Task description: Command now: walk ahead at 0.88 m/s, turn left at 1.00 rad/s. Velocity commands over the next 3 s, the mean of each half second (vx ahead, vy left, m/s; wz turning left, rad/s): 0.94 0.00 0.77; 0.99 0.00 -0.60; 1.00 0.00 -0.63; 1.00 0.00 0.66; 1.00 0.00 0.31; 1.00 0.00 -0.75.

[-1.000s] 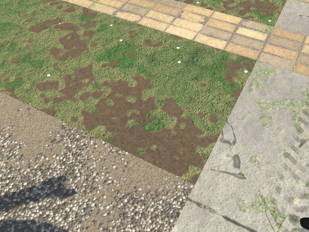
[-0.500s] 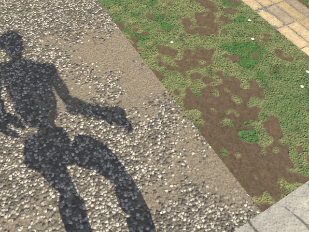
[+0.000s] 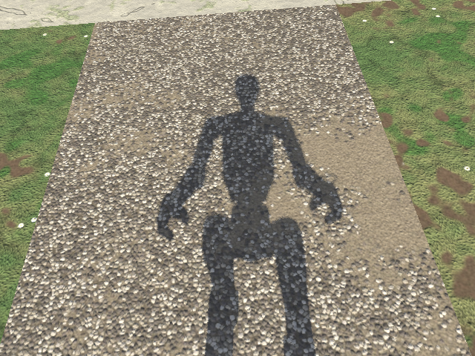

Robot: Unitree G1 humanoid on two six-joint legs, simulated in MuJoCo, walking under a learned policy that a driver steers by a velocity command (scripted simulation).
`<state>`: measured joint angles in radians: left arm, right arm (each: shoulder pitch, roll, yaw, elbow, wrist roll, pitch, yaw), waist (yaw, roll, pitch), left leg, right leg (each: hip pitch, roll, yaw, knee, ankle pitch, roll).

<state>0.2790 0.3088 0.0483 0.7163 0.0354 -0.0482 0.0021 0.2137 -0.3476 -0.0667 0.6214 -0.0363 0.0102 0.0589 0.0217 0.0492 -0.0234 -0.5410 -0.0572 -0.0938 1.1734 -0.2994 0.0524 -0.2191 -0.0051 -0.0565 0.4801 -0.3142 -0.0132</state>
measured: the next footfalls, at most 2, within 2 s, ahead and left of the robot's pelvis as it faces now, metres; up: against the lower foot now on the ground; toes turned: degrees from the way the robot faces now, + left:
left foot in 0.34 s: +0.38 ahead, +0.12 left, +0.00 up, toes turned +24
right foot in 0.76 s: +0.83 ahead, +0.20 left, +0.00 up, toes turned +11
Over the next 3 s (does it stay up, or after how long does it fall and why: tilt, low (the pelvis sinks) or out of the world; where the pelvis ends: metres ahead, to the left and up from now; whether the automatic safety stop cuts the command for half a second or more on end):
stays up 2.51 0.26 -0.05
